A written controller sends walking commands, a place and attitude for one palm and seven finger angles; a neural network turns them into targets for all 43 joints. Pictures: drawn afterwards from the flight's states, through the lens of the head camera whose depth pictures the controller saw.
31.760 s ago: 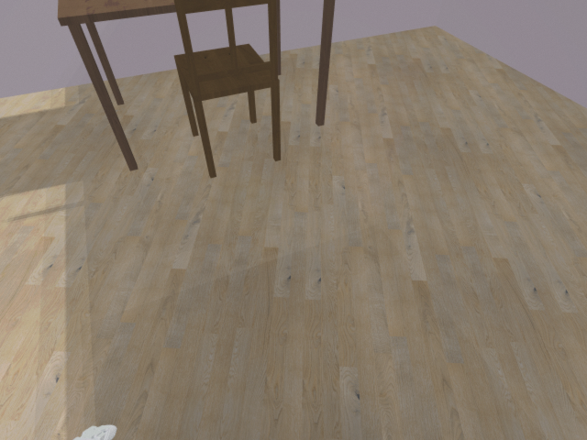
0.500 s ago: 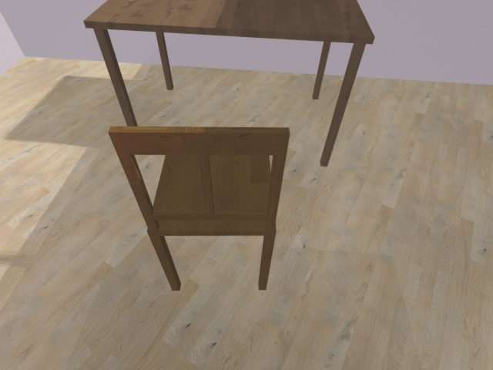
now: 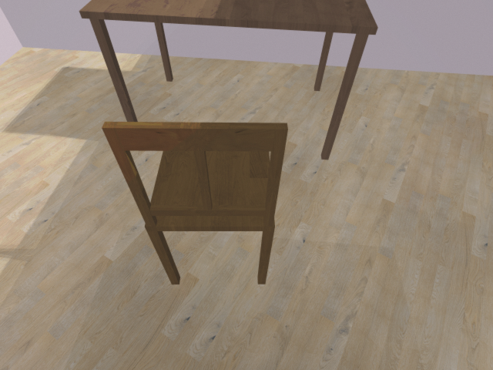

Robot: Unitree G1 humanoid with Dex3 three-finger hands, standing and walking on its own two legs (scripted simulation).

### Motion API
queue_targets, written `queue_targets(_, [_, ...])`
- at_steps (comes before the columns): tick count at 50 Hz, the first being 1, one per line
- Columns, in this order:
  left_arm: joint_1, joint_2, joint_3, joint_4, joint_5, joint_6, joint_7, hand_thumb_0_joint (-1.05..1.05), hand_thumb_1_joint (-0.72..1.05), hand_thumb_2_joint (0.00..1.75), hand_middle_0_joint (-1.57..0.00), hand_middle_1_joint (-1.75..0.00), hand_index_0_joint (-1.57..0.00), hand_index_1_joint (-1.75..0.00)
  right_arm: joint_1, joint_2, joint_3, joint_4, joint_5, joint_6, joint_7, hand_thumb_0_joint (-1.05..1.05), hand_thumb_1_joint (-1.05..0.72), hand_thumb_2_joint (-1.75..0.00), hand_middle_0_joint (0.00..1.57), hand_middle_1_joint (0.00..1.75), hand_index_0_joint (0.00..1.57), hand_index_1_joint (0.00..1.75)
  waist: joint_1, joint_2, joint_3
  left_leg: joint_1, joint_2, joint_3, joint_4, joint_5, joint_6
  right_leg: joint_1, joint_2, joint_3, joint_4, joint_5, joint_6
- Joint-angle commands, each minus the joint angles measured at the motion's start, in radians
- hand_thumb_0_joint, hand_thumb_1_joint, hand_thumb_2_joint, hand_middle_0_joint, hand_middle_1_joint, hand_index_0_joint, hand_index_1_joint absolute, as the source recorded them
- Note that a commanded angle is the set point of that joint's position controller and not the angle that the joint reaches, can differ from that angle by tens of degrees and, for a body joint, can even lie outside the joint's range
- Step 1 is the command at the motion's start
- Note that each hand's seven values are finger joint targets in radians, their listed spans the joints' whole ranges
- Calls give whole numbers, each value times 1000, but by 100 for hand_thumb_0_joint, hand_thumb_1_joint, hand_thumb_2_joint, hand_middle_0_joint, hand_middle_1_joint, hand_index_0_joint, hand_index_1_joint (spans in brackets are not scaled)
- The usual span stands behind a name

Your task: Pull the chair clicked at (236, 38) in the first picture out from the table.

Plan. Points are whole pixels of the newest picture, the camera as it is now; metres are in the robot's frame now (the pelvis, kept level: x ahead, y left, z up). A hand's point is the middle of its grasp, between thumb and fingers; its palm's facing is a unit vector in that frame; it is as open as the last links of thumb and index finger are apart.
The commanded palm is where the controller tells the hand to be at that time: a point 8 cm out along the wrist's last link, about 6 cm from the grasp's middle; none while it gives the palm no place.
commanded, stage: look to check the result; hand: left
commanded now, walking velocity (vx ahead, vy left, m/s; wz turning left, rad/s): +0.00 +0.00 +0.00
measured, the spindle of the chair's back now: (204, 181) +0.56 +0.14 -0.11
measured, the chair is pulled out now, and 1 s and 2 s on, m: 0.58 0.58 0.58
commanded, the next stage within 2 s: stand and wait in 0.32 s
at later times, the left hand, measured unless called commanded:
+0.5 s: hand out of the picture -0.01 +0.16 -0.17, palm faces +0.02 -0.99 -0.17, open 7.3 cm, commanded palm none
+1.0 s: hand out of the picture -0.01 +0.15 -0.18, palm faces +0.03 -0.99 -0.16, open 7.4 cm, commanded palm none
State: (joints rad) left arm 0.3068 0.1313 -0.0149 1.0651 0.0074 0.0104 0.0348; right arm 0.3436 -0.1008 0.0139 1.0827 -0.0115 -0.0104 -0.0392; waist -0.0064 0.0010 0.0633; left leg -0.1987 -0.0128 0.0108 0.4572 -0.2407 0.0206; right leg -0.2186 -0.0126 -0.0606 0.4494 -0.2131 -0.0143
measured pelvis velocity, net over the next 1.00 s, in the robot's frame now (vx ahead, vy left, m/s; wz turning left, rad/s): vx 0.00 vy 0.00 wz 0.00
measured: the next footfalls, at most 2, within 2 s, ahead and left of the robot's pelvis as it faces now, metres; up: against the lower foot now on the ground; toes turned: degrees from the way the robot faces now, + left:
none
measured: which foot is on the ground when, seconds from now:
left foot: down 0.00-1.00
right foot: down 0.00-1.00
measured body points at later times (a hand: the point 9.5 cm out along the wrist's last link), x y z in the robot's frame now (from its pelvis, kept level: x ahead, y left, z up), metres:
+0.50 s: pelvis +0.00 +0.00 +0.00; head +0.03 +0.00 +0.45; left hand -0.01 +0.21 -0.16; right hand -0.02 -0.21 -0.16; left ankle +0.00 +0.11 -0.74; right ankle +0.02 -0.11 -0.74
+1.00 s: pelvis +0.00 +0.00 +0.00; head +0.02 +0.00 +0.45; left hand -0.01 +0.21 -0.16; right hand -0.03 -0.20 -0.16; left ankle +0.00 +0.11 -0.74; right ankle +0.02 -0.11 -0.74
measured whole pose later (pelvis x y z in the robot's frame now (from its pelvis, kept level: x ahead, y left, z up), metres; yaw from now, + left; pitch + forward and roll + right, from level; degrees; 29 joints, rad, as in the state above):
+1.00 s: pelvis +0.00 +0.00 +0.00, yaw +0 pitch -1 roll +0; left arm 0.31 0.12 -0.01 1.07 0.01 0.01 0.03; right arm 0.34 -0.10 0.01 1.08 -0.01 -0.01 -0.04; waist 0.00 0.00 0.07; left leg -0.19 -0.01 0.00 0.45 -0.24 0.01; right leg -0.21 -0.01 -0.07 0.44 -0.21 -0.02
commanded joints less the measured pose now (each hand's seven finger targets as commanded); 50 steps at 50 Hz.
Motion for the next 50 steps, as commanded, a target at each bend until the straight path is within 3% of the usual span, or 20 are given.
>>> queue_targets(1, [83,78,10,-24,-3,-12,8,0,90,90,-20,-30,-20,-30,96,-84,-19,-14,5,-8,-3,0,-90,-90,20,30,20,30,2,10,16,-26,99,-99,-98,82,35,-1,-93,111,-96,27,-46])
queue_targets(11, [79,79,12,-22,-3,-13,8,0,90,90,-20,-30,-20,-30,95,-87,-17,-15,6,-10,-6,0,-90,-90,20,30,20,30,1,5,8,-16,106,-103,-102,108,36,13,-91,107,-92,49,-45])
queue_targets(13, [81,77,12,-21,-3,-11,9,0,90,90,-20,-30,-20,-30,89,-87,-16,-14,6,-10,-7,0,-90,-90,20,30,20,30,4,27,26,-24,107,-103,-106,111,38,9,-90,106,-93,53,-46])
queue_targets(17, [82,78,11,-18,-2,-12,8,0,90,90,-20,-30,-20,-30,87,-88,-17,-15,7,-8,-7,0,-90,-90,20,30,20,30,4,-6,34,-25,107,-104,-107,92,39,4,-89,104,-102,39,-45])
queue_targets(22, [82,79,12,-20,-2,-12,8,0,90,90,-20,-30,-20,-30,86,-85,-17,-15,6,-5,-5,0,-90,-90,20,30,20,30,4,-1,40,-32,101,-101,-106,68,37,2,-91,106,-109,20,-46])
queue_targets(26, [81,78,14,-22,-4,-15,8,0,90,90,-20,-30,-20,-30,90,-87,-16,-13,6,-9,-6,0,-90,-90,20,30,20,30,2,-4,3,-11,103,-101,-101,103,36,18,-93,110,-98,46,-47])
queue_targets(31, [82,79,14,-21,-4,-15,8,0,90,90,-20,-30,-20,-30,92,-84,-16,-12,7,-10,-7,0,-90,-90,20,30,20,30,3,3,3,-10,104,-100,-98,123,35,24,-95,106,-96,64,-47])
queue_targets(33, [80,78,13,-20,-3,-13,9,0,90,90,-20,-30,-20,-30,91,-86,-17,-11,7,-8,-8,0,-90,-90,20,30,20,30,4,11,35,-25,105,-100,-102,105,36,11,-95,104,-104,47,-47])
queue_targets(50, [88,75,15,-17,-3,-13,8,0,90,90,-20,-30,-20,-30,99,-81,-17,-13,4,-5,-5,0,-90,-90,20,30,20,30,4,-5,41,-51,101,-106,-114,15,37,-2,-91,110,-109,-15,-49])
